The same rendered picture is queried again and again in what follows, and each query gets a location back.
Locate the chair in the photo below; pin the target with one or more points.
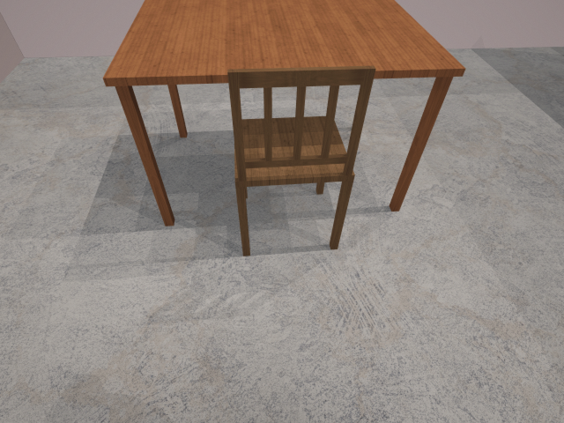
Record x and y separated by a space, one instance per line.
296 150

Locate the table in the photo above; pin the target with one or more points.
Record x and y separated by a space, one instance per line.
184 42

